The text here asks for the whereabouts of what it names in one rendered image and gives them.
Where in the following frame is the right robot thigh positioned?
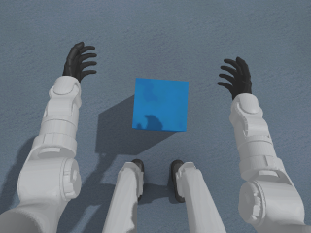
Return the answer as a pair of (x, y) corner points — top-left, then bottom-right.
(175, 167), (226, 233)

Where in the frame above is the robot left shin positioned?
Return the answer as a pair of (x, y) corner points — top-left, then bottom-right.
(117, 162), (140, 178)

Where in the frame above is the carton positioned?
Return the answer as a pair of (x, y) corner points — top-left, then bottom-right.
(132, 78), (189, 133)

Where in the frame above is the robot left forearm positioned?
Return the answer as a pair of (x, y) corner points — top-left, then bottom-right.
(17, 76), (82, 200)

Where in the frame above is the robot right forearm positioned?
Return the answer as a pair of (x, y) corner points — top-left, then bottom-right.
(229, 93), (305, 220)

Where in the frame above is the robot left hand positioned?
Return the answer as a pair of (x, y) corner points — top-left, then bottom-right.
(62, 41), (97, 83)

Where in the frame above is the robot left upper arm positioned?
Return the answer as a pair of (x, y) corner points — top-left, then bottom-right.
(0, 156), (82, 233)

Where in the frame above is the robot right hand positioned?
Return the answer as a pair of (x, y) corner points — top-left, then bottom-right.
(217, 56), (252, 101)

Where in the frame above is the robot right upper arm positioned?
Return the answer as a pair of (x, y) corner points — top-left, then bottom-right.
(238, 180), (311, 233)

